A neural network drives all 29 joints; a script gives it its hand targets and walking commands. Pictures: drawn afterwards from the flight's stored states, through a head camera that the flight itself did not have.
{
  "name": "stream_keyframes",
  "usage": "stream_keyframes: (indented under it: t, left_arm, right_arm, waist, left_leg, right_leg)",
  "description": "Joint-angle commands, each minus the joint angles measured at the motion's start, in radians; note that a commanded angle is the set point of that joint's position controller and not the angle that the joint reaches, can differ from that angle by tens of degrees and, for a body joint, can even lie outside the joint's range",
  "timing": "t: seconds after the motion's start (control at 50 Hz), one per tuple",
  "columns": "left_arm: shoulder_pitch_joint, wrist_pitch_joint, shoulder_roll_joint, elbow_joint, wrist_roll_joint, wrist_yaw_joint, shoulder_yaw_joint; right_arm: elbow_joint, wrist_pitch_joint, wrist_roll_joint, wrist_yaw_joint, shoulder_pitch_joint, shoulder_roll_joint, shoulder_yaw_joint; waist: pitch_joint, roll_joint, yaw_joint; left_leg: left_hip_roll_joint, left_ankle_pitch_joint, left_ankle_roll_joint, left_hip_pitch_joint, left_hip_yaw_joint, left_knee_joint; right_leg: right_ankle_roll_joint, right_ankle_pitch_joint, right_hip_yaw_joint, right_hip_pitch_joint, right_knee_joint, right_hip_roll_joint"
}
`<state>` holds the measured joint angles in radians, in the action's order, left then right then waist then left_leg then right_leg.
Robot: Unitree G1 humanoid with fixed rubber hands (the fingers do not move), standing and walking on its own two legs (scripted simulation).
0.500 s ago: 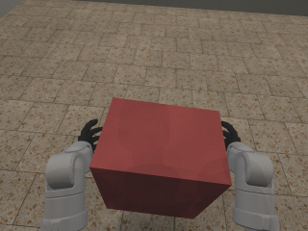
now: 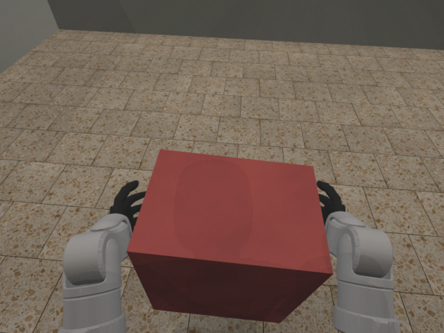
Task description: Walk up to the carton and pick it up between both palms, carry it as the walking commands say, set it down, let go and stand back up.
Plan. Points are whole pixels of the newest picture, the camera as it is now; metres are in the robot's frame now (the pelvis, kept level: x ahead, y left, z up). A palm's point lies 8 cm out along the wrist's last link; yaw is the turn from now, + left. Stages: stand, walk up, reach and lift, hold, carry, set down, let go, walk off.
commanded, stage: carry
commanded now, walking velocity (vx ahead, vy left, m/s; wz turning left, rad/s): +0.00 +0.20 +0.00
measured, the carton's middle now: (225, 244) +0.28 -0.01 +0.02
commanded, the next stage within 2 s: none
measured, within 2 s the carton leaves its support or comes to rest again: neither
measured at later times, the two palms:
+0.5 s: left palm (104, 270) +0.20 +0.17 +0.10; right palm (345, 280) +0.19 -0.18 +0.07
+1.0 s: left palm (82, 308) +0.15 +0.18 +0.10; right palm (345, 311) +0.15 -0.17 +0.08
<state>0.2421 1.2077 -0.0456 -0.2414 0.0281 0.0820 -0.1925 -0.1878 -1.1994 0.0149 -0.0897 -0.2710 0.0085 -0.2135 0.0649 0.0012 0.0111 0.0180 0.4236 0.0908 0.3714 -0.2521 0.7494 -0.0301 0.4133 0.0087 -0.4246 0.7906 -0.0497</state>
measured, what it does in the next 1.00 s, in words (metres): walks backwards: right foot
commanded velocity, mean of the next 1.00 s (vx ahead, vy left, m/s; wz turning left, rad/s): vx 0.00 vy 0.08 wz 0.00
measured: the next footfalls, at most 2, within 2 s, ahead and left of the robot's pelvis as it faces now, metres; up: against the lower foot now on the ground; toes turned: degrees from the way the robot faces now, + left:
right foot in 0.86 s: -0.03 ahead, -0.11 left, +0.00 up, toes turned -6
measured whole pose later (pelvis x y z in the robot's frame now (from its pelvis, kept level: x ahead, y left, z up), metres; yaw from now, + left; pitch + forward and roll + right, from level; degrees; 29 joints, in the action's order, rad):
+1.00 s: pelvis -0.12 +0.03 +0.00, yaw -3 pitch -4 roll +0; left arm 0.21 1.19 -0.07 -0.21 0.00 0.06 -0.20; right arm -0.13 -1.21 0.01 -0.09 -0.29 0.00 -0.21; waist 0.02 0.07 0.01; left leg 0.01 0.24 0.15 0.40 -0.33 0.67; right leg -0.02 0.34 -0.02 -0.39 0.79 -0.06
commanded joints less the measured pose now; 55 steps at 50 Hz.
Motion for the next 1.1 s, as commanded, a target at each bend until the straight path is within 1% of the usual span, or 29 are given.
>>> stream_keyframes:
  t: [0.0, 0.02, 0.04, 0.08, 0.1, 0.12, 0.14, 0.16, 0.18, 0.22, 0.24, 0.32, 0.36, 0.38, 0.4, 0.42, 0.44, 0.46, 0.48, 0.52, 0.56, 0.58, 0.64, 0.7, 0.82, 0.88, 0.94, 0.98, 1.08]
  left_arm:
    - [0.561, -0.013, -0.891, -0.149, 0.285, -0.271, 0.712]
    - [0.552, -0.013, -0.894, -0.136, 0.277, -0.27, 0.708]
    - [0.544, -0.012, -0.892, -0.138, 0.272, -0.271, 0.702]
    - [0.529, -0.009, -0.891, -0.124, 0.266, -0.275, 0.699]
    - [0.537, -0.009, -0.894, -0.122, 0.268, -0.277, 0.698]
    - [0.574, -0.012, -0.896, -0.142, 0.278, -0.277, 0.706]
    - [0.598, -0.01, -0.901, -0.156, 0.284, -0.278, 0.714]
    - [0.6, -0.007, -0.897, -0.148, 0.281, -0.279, 0.712]
    - [0.591, -0.005, -0.904, -0.133, 0.281, -0.279, 0.717]
    - [0.596, -0.008, -0.904, -0.135, 0.289, -0.28, 0.721]
    - [0.61, -0.008, -0.904, -0.143, 0.292, -0.278, 0.719]
    - [0.629, 0.001, -0.889, -0.145, 0.304, -0.28, 0.715]
    - [0.611, 0.003, -0.885, -0.132, 0.299, -0.288, 0.701]
    - [0.615, 0.003, -0.883, -0.136, 0.297, -0.29, 0.698]
    - [0.608, 0.005, -0.87, -0.126, 0.291, -0.292, 0.688]
    - [0.582, 0.006, -0.863, -0.106, 0.28, -0.292, 0.684]
    - [0.538, 0.004, -0.865, -0.087, 0.263, -0.288, 0.666]
    - [0.534, 0.0, -0.871, -0.081, 0.262, -0.291, 0.665]
    - [0.56, 0.0, -0.874, -0.084, 0.269, -0.293, 0.667]
    - [0.544, -0.003, -0.871, -0.069, 0.269, -0.294, 0.663]
    - [0.581, -0.004, -0.861, -0.09, 0.274, -0.29, 0.667]
    - [0.579, -0.002, -0.853, -0.073, 0.265, -0.288, 0.662]
    - [0.567, -0.008, -0.855, -0.02, 0.257, -0.291, 0.661]
    - [0.622, -0.018, -0.862, -0.042, 0.278, -0.289, 0.668]
    - [0.676, -0.024, -0.846, -0.038, 0.293, -0.281, 0.678]
    - [0.722, -0.035, -0.834, -0.052, 0.304, -0.279, 0.681]
    - [0.795, -0.046, -0.818, -0.052, 0.314, -0.274, 0.682]
    - [0.757, -0.044, -0.817, -0.028, 0.303, -0.272, 0.67]
    - [0.738, -0.044, -0.829, -0.082, 0.302, -0.266, 0.686]
  right_arm:
    - [-0.197, -0.001, -0.359, 0.271, -0.603, 0.961, 0.735]
    - [-0.206, -0.003, -0.371, 0.273, -0.624, 0.968, 0.743]
    - [-0.215, -0.002, -0.38, 0.272, -0.642, 0.964, 0.752]
    - [-0.214, -0.002, -0.38, 0.271, -0.632, 0.961, 0.759]
    - [-0.207, -0.001, -0.378, 0.273, -0.635, 0.967, 0.762]
    - [-0.212, 0.002, -0.38, 0.276, -0.65, 0.969, 0.765]
    - [-0.213, 0.004, -0.378, 0.277, -0.656, 0.957, 0.761]
    - [-0.206, 0.002, -0.379, 0.279, -0.638, 0.949, 0.756]
    - [-0.184, -0.001, -0.37, 0.281, -0.604, 0.956, 0.747]
    - [-0.189, -0.002, -0.365, 0.28, -0.615, 0.955, 0.742]
    - [-0.185, -0.004, -0.365, 0.28, -0.621, 0.956, 0.742]
    - [-0.178, -0.009, -0.358, 0.274, -0.621, 0.948, 0.743]
    - [-0.159, -0.012, -0.349, 0.27, -0.608, 0.954, 0.75]
    - [-0.161, -0.013, -0.35, 0.267, -0.612, 0.958, 0.758]
    - [-0.154, -0.017, -0.355, 0.266, -0.615, 0.966, 0.765]
    - [-0.181, -0.018, -0.368, 0.264, -0.64, 0.966, 0.773]
    - [-0.197, -0.021, -0.384, 0.268, -0.679, 0.949, 0.778]
    - [-0.207, -0.017, -0.391, 0.268, -0.699, 0.952, 0.781]
    - [-0.2, -0.014, -0.391, 0.268, -0.706, 0.955, 0.779]
    - [-0.194, -0.008, -0.386, 0.27, -0.681, 0.95, 0.779]
    - [-0.179, -0.009, -0.376, 0.271, -0.681, 0.935, 0.768]
    - [-0.154, -0.011, -0.369, 0.272, -0.654, 0.927, 0.751]
    - [-0.104, -0.006, -0.341, 0.273, -0.627, 0.929, 0.727]
    - [-0.134, 0.003, -0.352, 0.271, -0.667, 0.933, 0.733]
    - [-0.108, 0.013, -0.351, 0.258, -0.692, 0.923, 0.741]
    - [-0.098, 0.018, -0.36, 0.254, -0.735, 0.922, 0.753]
    - [-0.111, 0.025, -0.38, 0.249, -0.836, 0.916, 0.777]
    - [-0.089, 0.022, -0.368, 0.246, -0.796, 0.918, 0.774]
    - [-0.07, 0.018, -0.355, 0.248, -0.711, 0.952, 0.757]
  waist:
    - [0.42, -0.133, -0.014]
    - [0.393, -0.256, -0.009]
    - [0.383, -0.29, -0.011]
    - [0.355, -0.278, 0.001]
    - [0.348, -0.21, 0.003]
    - [0.348, -0.089, 0.006]
    - [0.345, 0.124, 0.003]
    - [0.321, 0.185, 0.003]
    - [0.299, 0.16, 0.002]
    - [0.266, 0.11, -0.003]
    - [0.27, 0.114, -0.005]
    - [0.296, 0.146, -0.008]
    - [0.308, 0.098, -0.023]
    - [0.308, 0.049, -0.03]
    - [0.307, -0.076, -0.031]
    - [0.304, -0.241, -0.018]
    - [0.275, -0.336, -0.021]
    - [0.243, -0.32, -0.014]
    - [0.228, -0.282, -0.009]
    - [0.236, -0.181, 0.002]
    - [0.243, 0.047, -0.003]
    - [0.239, 0.075, -0.003]
    - [0.195, 0.07, -0.017]
    - [0.22, 0.07, -0.023]
    - [0.285, 0.071, -0.027]
    - [0.273, 0.005, -0.036]
    - [0.235, -0.073, -0.035]
    - [0.241, -0.106, -0.029]
    - [0.325, -0.047, -0.02]
  left_leg:
    - [0.094, -0.338, -0.071, -0.079, 0.138, 0.078]
    - [0.045, 0.003, -0.086, -0.005, 0.156, 0.064]
    - [0.032, 0.136, -0.08, 0.009, 0.178, 0.019]
    - [0.045, 0.028, -0.056, -0.094, 0.184, -0.13]
    - [0.057, -0.074, -0.046, -0.201, 0.179, -0.204]
    - [0.113, -0.248, -0.029, -0.281, 0.226, -0.269]
    - [0.255, -0.522, 0.015, -0.331, 0.357, -0.324]
    - [0.326, -0.623, 0.063, -0.326, 0.384, -0.342]
    - [0.331, -0.628, 0.091, -0.294, 0.353, -0.338]
    - [0.295, -0.58, 0.08, -0.257, 0.305, -0.335]
    - [0.275, -0.571, 0.077, -0.262, 0.278, -0.314]
    - [0.241, -0.542, 0.061, -0.23, 0.251, -0.292]
    - [0.229, -0.41, 0.051, -0.15, 0.246, -0.286]
    - [0.198, -0.294, 0.024, -0.091, 0.23, -0.262]
    - [0.148, -0.142, -0.015, 0.002, 0.203, -0.174]
    - [0.088, 0.043, -0.057, 0.055, 0.167, -0.057]
    - [0.067, 0.141, -0.073, 0.016, 0.209, 0.059]
    - [0.07, 0.088, -0.065, -0.072, 0.256, 0.107]
    - [0.074, 0.055, -0.054, -0.135, 0.254, 0.067]
    - [0.09, -0.028, -0.034, -0.27, 0.242, -0.187]
    - [0.271, 0.076, 0.007, -0.216, 0.446, -0.45]
    - [0.346, 0.132, 0.024, -0.163, 0.484, -0.533]
    - [0.367, 0.268, 0.015, -0.025, 0.42, -0.593]
    - [0.347, 0.191, -0.013, -0.049, 0.378, -0.565]
    - [0.35, 0.087, -0.001, -0.107, 0.377, -0.52]
    - [0.297, 0.151, -0.037, -0.07, 0.318, -0.517]
    - [0.233, 0.183, -0.047, -0.079, 0.28, -0.474]
    - [0.203, 0.166, -0.052, -0.111, 0.279, -0.45]
    - [0.227, 0.093, -0.043, -0.209, 0.308, -0.481]
  right_leg:
    - [0.151, -0.873, 0.29, 0.275, -0.201, -0.275]
    - [0.197, -0.98, 0.383, 0.289, -0.226, -0.342]
    - [0.209, -0.965, 0.395, 0.295, -0.24, -0.348]
    - [0.153, -0.767, 0.323, 0.181, -0.26, -0.303]
    - [0.106, -0.621, 0.237, 0.097, -0.232, -0.242]
    - [0.064, -0.414, 0.151, 0.017, -0.15, -0.17]
    - [0.019, -0.089, 0.04, -0.084, -0.015, -0.074]
    - [-0.004, 0.127, -0.032, -0.128, 0.093, -0.027]
    - [-0.001, 0.191, -0.05, -0.12, 0.176, -0.029]
    - [-0.003, 0.153, -0.066, -0.125, 0.235, -0.035]
    - [-0.005, 0.124, -0.066, -0.121, 0.214, -0.042]
    - [0.007, 0.091, -0.083, -0.04, 0.068, -0.03]
    - [0.026, -0.031, -0.068, 0.081, -0.083, -0.04]
    - [0.046, -0.144, -0.024, 0.155, -0.169, -0.063]
    - [0.081, -0.236, 0.147, 0.221, -0.252, -0.162]
    - [0.138, -0.272, 0.379, 0.224, -0.356, -0.313]
    - [0.191, -0.184, 0.489, 0.101, -0.434, -0.37]
    - [0.185, -0.105, 0.46, -0.019, -0.469, -0.358]
    - [0.143, 0.013, 0.373, -0.096, -0.484, -0.312]
    - [0.055, 0.077, 0.181, -0.161, -0.417, -0.185]
    - [0.011, -0.004, 0.031, -0.136, -0.164, -0.05]
    - [0.006, 0.057, -0.015, -0.104, -0.052, -0.02]
    - [0.011, 0.103, -0.049, -0.037, 0.135, -0.009]
    - [0.011, 0.063, -0.06, -0.031, 0.171, -0.009]
    - [0.047, 0.029, -0.05, 0.025, -0.009, -0.014]
    - [0.073, -0.058, -0.037, 0.097, -0.161, -0.001]
    - [0.082, 0.017, 0.016, 0.06, -0.31, -0.01]
    - [0.083, 0.074, 0.046, 0.034, -0.374, -0.024]
    - [0.064, -0.063, -0.013, 0.045, -0.312, 0.005]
